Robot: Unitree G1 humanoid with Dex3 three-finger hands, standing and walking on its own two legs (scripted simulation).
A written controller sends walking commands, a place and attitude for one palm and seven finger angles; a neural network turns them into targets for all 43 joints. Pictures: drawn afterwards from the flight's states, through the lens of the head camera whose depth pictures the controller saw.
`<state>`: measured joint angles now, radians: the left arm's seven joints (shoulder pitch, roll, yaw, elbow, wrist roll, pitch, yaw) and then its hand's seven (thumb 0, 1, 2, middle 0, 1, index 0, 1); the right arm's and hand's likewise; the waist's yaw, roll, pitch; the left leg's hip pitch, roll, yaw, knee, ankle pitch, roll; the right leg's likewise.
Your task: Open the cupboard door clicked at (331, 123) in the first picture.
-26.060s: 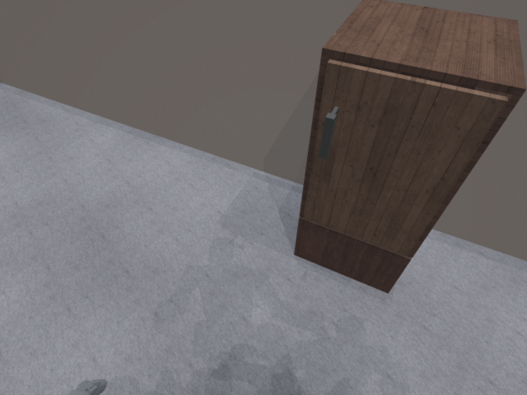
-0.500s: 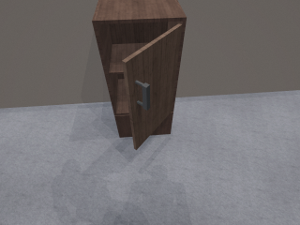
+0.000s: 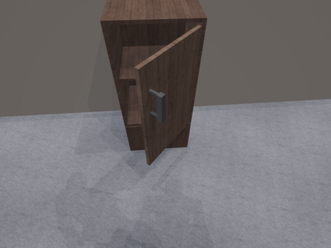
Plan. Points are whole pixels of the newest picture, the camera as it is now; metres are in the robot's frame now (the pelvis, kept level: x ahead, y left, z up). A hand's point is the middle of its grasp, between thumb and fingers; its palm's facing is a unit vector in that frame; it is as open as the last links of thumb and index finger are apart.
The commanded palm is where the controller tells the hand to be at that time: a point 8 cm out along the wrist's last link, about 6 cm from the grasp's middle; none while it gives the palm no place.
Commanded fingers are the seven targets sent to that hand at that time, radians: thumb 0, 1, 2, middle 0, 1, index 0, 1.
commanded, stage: look to check the result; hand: left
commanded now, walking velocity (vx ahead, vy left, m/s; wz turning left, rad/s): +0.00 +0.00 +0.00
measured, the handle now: (156, 105) +0.59 +0.07 -0.04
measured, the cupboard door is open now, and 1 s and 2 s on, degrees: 48 48 48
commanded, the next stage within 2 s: walk to a spot facing it in 0.36 s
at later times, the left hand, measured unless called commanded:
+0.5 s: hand out of the picture +0.01 +0.16 -0.17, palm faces +0.04 -0.98 -0.19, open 7.4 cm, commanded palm none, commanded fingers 0.00 0.90 0.90 -0.20 -0.30 -0.20 -0.30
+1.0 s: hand out of the picture +0.11 +0.17 -0.17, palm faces -0.12 -0.94 -0.31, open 7.4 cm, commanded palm none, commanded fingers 0.00 0.90 0.90 -0.20 -0.30 -0.20 -0.30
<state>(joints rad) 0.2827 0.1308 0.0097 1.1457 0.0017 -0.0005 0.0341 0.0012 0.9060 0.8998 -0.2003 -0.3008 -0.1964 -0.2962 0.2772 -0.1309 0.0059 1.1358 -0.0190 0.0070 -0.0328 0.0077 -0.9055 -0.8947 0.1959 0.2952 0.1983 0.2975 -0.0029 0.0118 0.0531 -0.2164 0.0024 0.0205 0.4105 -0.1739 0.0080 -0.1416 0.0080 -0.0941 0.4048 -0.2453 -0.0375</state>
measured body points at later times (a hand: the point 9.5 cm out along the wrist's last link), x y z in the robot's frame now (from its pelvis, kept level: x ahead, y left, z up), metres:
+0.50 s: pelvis +0.01 -0.01 +0.00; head +0.03 -0.01 +0.45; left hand +0.01 +0.22 -0.16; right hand +0.01 -0.22 -0.16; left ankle +0.03 +0.11 -0.74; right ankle -0.01 -0.09 -0.74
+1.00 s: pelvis +0.00 -0.03 -0.02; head +0.05 -0.07 +0.43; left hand +0.11 +0.22 -0.15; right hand +0.01 -0.29 -0.18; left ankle +0.01 +0.11 -0.71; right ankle -0.02 -0.11 -0.74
